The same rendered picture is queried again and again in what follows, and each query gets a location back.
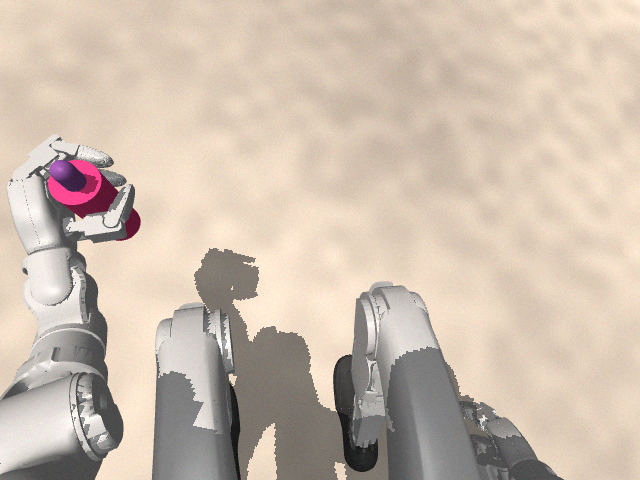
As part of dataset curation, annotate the left robot arm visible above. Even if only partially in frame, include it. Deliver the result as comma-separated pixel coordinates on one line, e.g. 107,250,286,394
0,247,123,480

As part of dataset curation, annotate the bottle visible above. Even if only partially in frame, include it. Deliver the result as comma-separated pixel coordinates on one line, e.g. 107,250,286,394
48,160,141,241

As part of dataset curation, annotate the right robot hand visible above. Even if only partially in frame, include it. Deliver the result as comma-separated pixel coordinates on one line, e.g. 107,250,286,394
459,401,538,480

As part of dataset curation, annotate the right robot arm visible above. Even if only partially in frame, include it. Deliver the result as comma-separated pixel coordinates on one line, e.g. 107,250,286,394
508,459,564,480

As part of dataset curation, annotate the right robot foot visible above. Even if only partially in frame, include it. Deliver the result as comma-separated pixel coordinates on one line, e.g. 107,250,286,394
333,355,378,472

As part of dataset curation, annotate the left robot hand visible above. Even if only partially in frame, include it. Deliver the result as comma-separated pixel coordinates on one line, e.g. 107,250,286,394
7,134,135,256

